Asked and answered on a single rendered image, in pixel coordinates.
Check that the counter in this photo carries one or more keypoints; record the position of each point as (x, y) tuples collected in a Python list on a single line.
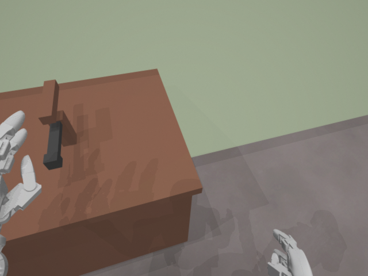
[(126, 184)]

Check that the robot right hand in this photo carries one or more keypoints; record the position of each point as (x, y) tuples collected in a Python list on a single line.
[(294, 264)]

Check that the tap lever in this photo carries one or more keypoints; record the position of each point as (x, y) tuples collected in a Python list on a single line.
[(52, 159)]

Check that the robot left hand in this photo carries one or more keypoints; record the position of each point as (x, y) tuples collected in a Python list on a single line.
[(11, 139)]

